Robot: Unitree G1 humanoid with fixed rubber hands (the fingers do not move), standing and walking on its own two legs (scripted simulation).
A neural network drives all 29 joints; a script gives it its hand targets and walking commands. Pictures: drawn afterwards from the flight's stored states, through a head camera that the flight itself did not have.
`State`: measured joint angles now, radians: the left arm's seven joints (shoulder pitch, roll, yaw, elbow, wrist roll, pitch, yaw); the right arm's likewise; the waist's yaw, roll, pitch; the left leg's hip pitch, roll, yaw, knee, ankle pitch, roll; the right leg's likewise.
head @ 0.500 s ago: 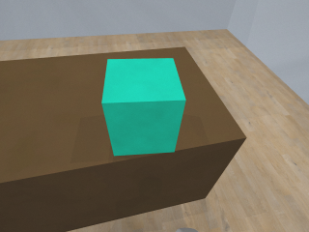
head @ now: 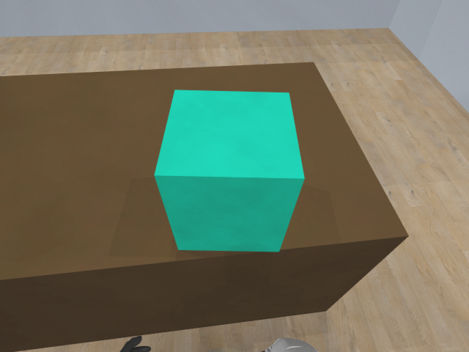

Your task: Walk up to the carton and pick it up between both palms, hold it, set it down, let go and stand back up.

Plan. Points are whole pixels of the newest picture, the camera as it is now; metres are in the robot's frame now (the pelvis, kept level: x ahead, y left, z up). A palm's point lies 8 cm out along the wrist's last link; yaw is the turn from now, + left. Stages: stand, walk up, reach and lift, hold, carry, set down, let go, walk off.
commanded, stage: walk up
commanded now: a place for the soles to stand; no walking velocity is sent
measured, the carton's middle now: (230, 176) +0.41 +0.01 +0.03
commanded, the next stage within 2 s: none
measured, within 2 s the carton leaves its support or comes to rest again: neither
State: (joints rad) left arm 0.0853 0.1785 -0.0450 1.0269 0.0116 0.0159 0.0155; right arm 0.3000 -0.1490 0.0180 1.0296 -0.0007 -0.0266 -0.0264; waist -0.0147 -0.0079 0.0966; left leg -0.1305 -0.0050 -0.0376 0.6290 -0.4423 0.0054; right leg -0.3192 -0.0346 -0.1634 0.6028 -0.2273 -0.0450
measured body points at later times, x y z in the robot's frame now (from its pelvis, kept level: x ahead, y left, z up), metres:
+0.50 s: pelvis +0.00 -0.01 +0.01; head +0.02 +0.00 +0.46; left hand +0.01 +0.24 -0.15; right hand +0.05 -0.23 -0.15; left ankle -0.06 +0.12 -0.72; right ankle +0.06 -0.10 -0.72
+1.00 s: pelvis -0.04 +0.00 +0.00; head -0.02 +0.01 +0.45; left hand +0.00 +0.27 -0.15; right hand +0.02 -0.25 -0.14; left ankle -0.06 +0.12 -0.72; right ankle +0.06 -0.09 -0.72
